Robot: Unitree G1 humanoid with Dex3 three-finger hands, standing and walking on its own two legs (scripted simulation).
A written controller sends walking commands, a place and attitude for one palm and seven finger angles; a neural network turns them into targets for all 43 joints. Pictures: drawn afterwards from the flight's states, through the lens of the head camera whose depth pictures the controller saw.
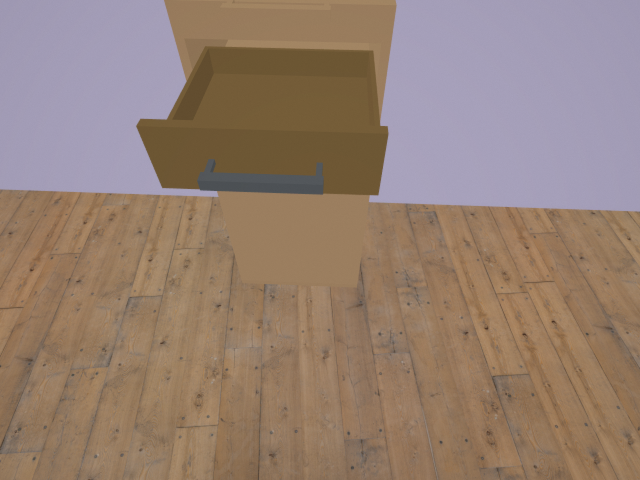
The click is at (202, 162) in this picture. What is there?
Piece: drawer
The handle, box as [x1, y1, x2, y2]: [197, 159, 323, 194]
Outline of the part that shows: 197,180 201,190 322,194 322,163 317,163 315,176 218,173 212,171 215,164 214,159 208,159 204,171 200,172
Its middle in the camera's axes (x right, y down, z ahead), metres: -0.09 -0.10 +0.62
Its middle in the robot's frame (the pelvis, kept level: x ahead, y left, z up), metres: +0.54 +0.12 +0.06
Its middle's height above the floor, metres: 0.84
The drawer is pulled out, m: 0.30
